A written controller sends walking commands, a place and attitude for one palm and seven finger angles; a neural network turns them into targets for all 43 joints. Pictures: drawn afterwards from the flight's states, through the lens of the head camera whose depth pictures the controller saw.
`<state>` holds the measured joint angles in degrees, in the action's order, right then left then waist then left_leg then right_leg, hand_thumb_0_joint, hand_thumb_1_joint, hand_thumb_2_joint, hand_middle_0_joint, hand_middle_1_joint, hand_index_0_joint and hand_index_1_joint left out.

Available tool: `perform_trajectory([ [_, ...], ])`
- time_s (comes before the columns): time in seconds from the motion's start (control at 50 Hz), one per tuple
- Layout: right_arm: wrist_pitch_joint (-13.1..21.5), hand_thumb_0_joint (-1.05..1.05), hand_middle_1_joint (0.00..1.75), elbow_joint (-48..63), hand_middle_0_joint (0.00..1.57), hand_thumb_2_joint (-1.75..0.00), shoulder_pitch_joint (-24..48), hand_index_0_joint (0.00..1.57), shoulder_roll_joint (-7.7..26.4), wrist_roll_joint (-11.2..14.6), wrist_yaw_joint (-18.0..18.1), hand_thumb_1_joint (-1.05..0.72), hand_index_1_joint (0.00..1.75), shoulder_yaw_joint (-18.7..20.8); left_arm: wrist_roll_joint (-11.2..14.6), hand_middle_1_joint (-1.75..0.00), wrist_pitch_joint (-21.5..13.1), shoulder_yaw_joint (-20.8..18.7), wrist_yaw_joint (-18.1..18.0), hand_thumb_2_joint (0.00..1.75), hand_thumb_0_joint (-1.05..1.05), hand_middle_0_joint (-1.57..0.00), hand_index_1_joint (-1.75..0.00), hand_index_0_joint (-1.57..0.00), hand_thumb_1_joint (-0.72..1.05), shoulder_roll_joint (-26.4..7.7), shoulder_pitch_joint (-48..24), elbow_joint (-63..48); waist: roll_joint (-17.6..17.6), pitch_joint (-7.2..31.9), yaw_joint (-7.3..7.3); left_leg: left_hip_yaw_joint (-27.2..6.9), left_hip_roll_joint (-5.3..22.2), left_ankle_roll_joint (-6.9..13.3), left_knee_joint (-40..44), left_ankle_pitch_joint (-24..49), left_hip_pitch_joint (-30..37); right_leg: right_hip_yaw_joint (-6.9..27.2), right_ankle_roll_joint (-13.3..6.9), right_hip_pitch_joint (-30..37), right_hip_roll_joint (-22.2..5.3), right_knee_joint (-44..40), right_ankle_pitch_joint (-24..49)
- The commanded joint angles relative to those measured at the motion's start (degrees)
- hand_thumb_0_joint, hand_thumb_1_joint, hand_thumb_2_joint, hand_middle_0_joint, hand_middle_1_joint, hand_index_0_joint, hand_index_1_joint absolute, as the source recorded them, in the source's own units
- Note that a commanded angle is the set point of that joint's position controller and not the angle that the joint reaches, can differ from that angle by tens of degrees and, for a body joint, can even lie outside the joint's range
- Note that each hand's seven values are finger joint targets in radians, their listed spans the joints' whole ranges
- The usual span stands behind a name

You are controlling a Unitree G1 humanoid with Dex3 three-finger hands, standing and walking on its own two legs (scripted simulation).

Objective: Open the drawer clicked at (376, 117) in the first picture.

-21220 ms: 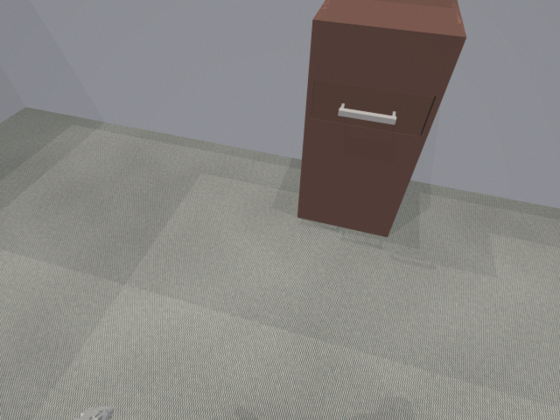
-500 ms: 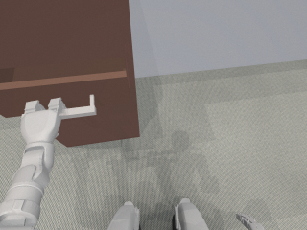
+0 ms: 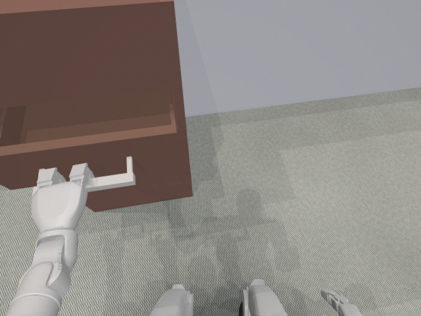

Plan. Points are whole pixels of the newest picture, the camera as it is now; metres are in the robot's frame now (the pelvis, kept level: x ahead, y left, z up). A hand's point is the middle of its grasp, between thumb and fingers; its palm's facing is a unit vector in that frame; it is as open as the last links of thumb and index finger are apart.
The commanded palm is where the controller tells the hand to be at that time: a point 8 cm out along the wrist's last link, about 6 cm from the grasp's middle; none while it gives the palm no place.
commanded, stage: pull the drawer open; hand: left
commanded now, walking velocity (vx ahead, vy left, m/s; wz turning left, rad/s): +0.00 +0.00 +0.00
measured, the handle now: (86, 176) +0.37 +0.28 -0.04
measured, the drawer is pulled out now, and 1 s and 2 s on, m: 0.11 0.20 0.30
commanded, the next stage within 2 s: none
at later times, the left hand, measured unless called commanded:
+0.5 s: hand (74, 234) +0.26 +0.28 -0.06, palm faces -0.05 -0.04 -1.00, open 5.7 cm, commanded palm +0.23 +0.27 -0.02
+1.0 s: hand (72, 262) +0.21 +0.27 -0.06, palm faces -0.06 -0.04 -1.00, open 5.8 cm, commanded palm +0.17 +0.27 -0.02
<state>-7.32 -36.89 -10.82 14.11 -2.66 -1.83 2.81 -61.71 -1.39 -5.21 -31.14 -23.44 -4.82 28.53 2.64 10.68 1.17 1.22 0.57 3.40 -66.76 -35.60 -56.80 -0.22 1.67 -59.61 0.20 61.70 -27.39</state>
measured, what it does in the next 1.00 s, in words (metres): stands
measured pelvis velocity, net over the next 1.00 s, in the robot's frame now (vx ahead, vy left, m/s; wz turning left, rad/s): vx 0.00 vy -0.03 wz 0.01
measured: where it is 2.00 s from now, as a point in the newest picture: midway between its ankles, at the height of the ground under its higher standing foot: outside the picture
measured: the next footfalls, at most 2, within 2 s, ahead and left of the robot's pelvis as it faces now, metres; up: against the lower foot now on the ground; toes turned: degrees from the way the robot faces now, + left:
none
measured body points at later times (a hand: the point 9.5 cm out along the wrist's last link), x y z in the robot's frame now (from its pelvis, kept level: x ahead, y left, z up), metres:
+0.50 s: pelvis -0.01 -0.02 +0.00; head +0.11 -0.01 +0.43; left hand +0.26 +0.28 -0.01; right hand +0.14 -0.27 -0.13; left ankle -0.05 +0.07 -0.65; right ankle +0.01 -0.15 -0.65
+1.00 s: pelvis +0.00 -0.03 -0.01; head +0.10 -0.02 +0.43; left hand +0.21 +0.27 -0.01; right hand +0.18 -0.27 -0.12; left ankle -0.05 +0.07 -0.65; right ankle +0.01 -0.15 -0.65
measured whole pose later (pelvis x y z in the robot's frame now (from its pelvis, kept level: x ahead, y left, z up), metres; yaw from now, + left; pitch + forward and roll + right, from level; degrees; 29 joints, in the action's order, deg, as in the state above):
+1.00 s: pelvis +0.00 -0.03 -0.01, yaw +1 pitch +24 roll -2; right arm -3.9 -35.1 -6.5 13.5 -2.7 -1.3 3.1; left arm -62.1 -2.6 -6.1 -34.5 -20.8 15.9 15.5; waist 1.1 12.1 -0.1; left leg 1.1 1.1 1.5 -68.3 -36.4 -55.8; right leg -0.4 0.4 -59.8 0.6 65.5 -29.5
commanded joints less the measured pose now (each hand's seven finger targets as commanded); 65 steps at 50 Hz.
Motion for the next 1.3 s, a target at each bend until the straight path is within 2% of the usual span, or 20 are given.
perform_trajectory([
  [0.0,1.4,0.00,0.30,5.0,0.20,-0.90,-3.5,0.20,9.5,-0.1,1.0,-0.90,0.30,3.3,1.2,-1.35,1.8,-5.6,-2.0,0.90,0.00,-0.40,-1.35,-0.40,0.90,-10.6,2.7,-7.3,2.2,22.8,-3.21,-4.1,1.1,-3.6,8.6,46.7,18.2,-4.1,-4.2,14.7,1.9,-1.6,26.5],
  [0.04,1.7,0.00,0.30,5.1,0.20,-0.90,-3.0,0.20,9.5,0.0,1.1,-0.90,0.30,3.4,1.4,-1.35,2.0,-5.2,-1.6,0.90,0.00,-0.40,-1.35,-0.40,0.90,-9.9,4.1,-6.6,0.4,21.2,-2.90,-3.8,1.0,-3.4,8.8,44.3,17.2,-4.2,-4.1,14.7,2.0,-2.2,25.8],
  [0.08,1.8,0.00,0.30,5.5,0.20,-0.90,-2.6,0.20,9.4,0.1,1.2,-0.90,0.30,3.2,1.6,-1.35,1.8,-6.1,-1.2,0.90,0.00,-0.40,-1.35,-0.40,0.90,-10.6,6.1,-7.3,1.2,21.7,-3.75,-3.7,0.9,-3.4,9.0,44.6,17.2,-4.0,-4.2,15.3,1.9,-1.9,25.9],
  [0.28,2.9,0.00,0.30,6.6,0.20,-0.90,-1.1,0.20,8.9,-0.1,1.0,-0.90,0.30,3.3,0.7,-1.35,0.7,-6.0,-2.3,0.90,0.00,-0.40,-1.35,-0.40,0.90,-9.2,11.6,-11.9,2.5,21.5,-4.05,-3.7,0.9,-3.6,8.5,44.9,17.9,-4.1,-4.3,14.1,1.9,-1.4,25.6],
  [0.3,3.0,0.00,0.30,6.7,0.20,-0.90,-0.9,0.20,8.8,0.0,0.9,-0.90,0.30,3.4,0.8,-1.35,0.8,-5.1,-2.5,0.90,0.00,-0.40,-1.35,-0.40,0.90,-7.9,12.1,-11.9,2.3,20.7,-3.62,-3.4,0.8,-3.5,8.4,43.6,17.5,-4.1,-4.3,13.9,1.9,-1.8,25.4],
  [0.42,3.7,0.00,0.30,6.4,0.20,-0.90,0.3,0.20,8.8,-0.1,1.1,-0.90,0.30,3.4,0.2,-1.35,0.9,-5.6,-3.7,0.90,0.00,-0.40,-1.35,-0.40,0.90,-8.3,12.1,-12.5,1.9,19.4,-3.33,-2.6,0.1,-3.1,8.1,37.7,15.0,-3.8,-4.5,13.4,2.0,-1.7,23.6],
  [0.56,4.1,0.00,0.30,6.9,0.20,-0.90,1.6,0.20,8.7,-0.2,1.4,-0.90,0.30,3.1,0.8,-1.35,1.7,-6.7,-4.2,0.90,0.00,-0.40,-1.35,-0.40,0.90,-8.9,16.1,-14.0,1.1,20.4,-4.21,-2.1,-0.7,-2.8,8.1,35.5,13.9,-3.4,-4.7,15.7,2.0,-1.6,24.5],
  [0.62,4.5,0.00,0.30,6.9,0.20,-0.90,2.3,0.20,8.3,0.1,1.7,-0.90,0.30,3.1,0.6,-1.35,1.5,-6.0,-4.1,0.90,0.00,-0.40,-1.35,-0.40,0.90,-8.0,17.6,-14.2,-0.4,18.5,-3.91,-1.7,-0.8,-2.6,8.2,33.0,12.8,-3.3,-4.5,15.6,1.9,-2.2,24.1],
  [0.68,4.7,0.00,0.30,7.5,0.20,-0.90,3.1,0.20,8.0,0.1,1.8,-0.90,0.30,2.9,0.7,-1.35,1.1,-7.7,-4.1,0.90,0.00,-0.40,-1.35,-0.40,0.90,-9.0,22.5,-15.3,0.0,20.1,-5.20,-1.2,-1.2,-2.6,7.8,33.7,12.6,-2.6,-4.6,17.6,1.7,-1.7,26.5],
  [0.72,4.9,0.00,0.30,7.5,0.20,-0.90,3.5,0.20,7.9,0.1,1.8,-0.90,0.30,2.9,0.7,-1.35,1.0,-6.8,-4.2,0.90,0.00,-0.40,-1.35,-0.40,0.90,-7.8,22.5,-15.2,-0.8,17.9,-4.34,-1.0,-1.3,-2.5,7.6,31.7,11.7,-2.6,-4.5,16.6,1.8,-2.2,26.0],
  [0.74,5.0,0.00,0.30,7.6,0.20,-0.90,3.6,0.20,7.9,0.1,1.8,-0.90,0.30,2.9,0.7,-1.35,0.7,-7.4,-4.2,0.90,0.00,-0.40,-1.35,-0.40,0.90,-8.4,23.0,-15.6,-0.7,17.7,-4.74,-1.0,-1.5,-2.5,7.6,31.4,11.0,-2.5,-4.5,16.8,1.7,-1.9,25.8],
  [0.78,5.0,0.00,0.30,7.9,0.20,-0.90,4.1,0.20,7.8,-0.1,1.7,-0.90,0.30,2.8,0.5,-1.35,0.2,-9.0,-4.7,0.90,0.00,-0.40,-1.35,-0.40,0.90,-9.6,25.1,-16.9,0.4,19.1,-5.72,-1.1,-1.5,-2.6,7.5,32.3,11.6,-2.5,-4.7,17.0,1.7,-1.2,25.8],
  [0.8,5.1,0.00,0.30,8.1,0.20,-0.90,4.2,0.20,7.7,0.0,1.7,-0.90,0.30,2.9,0.4,-1.35,0.3,-7.6,-4.8,0.90,0.00,-0.40,-1.35,-0.40,0.90,-7.9,26.0,-16.8,0.2,18.6,-5.06,-1.1,-1.5,-2.5,7.3,32.5,11.7,-2.6,-4.7,16.6,1.7,-1.4,26.2],
  [0.86,5.3,0.00,0.30,8.1,0.20,-0.90,4.5,0.20,7.6,-0.2,1.5,-0.90,0.30,3.1,0.7,-1.35,0.0,-8.3,-5.4,0.90,0.00,-0.40,-1.35,-0.40,0.90,-7.8,28.2,-17.7,-0.9,18.7,-5.03,-1.2,-1.5,-2.5,6.7,33.2,11.3,-2.5,-4.6,17.0,1.6,-1.1,27.9],
  [0.9,5.3,0.00,0.30,8.6,0.20,-0.90,4.8,0.20,7.3,-0.2,1.3,-0.90,0.30,3.0,0.5,-1.35,-0.2,-8.5,-5.9,0.90,0.00,-0.40,-1.35,-0.40,0.90,-7.6,31.2,-19.0,0.1,18.9,-5.74,-1.1,-1.6,-2.6,6.6,33.9,11.8,-2.4,-4.7,17.0,1.6,-0.7,28.1],
  [1.02,5.4,0.00,0.30,8.9,0.20,-0.90,5.7,0.20,7.2,-0.3,1.0,-0.90,0.30,3.2,0.4,-1.35,0.3,-7.8,-7.1,0.90,0.00,-0.40,-1.35,-0.40,0.90,-6.7,33.5,-21.9,0.9,18.1,-5.27,-1.4,-1.2,-2.8,6.3,35.3,13.1,-2.8,-4.7,15.5,1.5,-0.5,27.9],
  [1.08,5.2,0.00,0.30,9.3,0.20,-0.90,6.0,0.20,6.9,-0.4,0.9,-0.90,0.30,2.9,0.5,-1.35,0.4,-8.6,-7.6,0.90,0.00,-0.40,-1.35,-0.40,0.90,-6.8,37.0,-22.7,0.4,18.9,-6.06,-1.6,-1.2,-2.9,6.2,36.4,13.1,-2.9,-4.8,16.1,1.6,0.1,28.3],
  [1.1,5.2,0.00,0.30,9.4,0.20,-0.90,6.2,0.20,7.0,-0.5,0.9,-0.90,0.30,3.0,0.4,-1.35,0.4,-7.7,-7.6,0.90,0.00,-0.40,-1.35,-0.40,0.90,-6.1,36.6,-23.6,0.1,18.6,-5.44,-1.7,-1.0,-2.8,6.1,36.8,13.4,-3.0,-4.7,15.5,1.5,-0.1,28.5],
  [1.16,5.2,0.00,0.30,9.8,0.20,-0.90,7.1,0.20,6.9,-0.6,0.9,-0.90,0.30,2.9,0.6,-1.35,0.2,-9.0,-7.8,0.90,0.00,-0.40,-1.35,-0.40,0.90,-7.1,38.0,-25.1,1.6,18.7,-6.18,-1.8,-1.1,-2.9,6.2,36.5,13.4,-3.0,-4.9,15.5,1.5,0.2,27.6],
  [1.28,5.0,0.00,0.30,10.1,0.20,-0.90,7.8,0.20,6.5,-0.9,0.9,-0.90,0.30,2.6,0.6,-1.35,-0.4,-8.8,-7.9,0.90,0.00,-0.40,-1.35,-0.40,0.90,-6.4,40.8,-25.0,0.8,17.3,-6.30,-1.7,-1.3,-2.9,5.9,34.2,12.3,-3.1,-4.9,14.6,1.6,0.5,25.9],
])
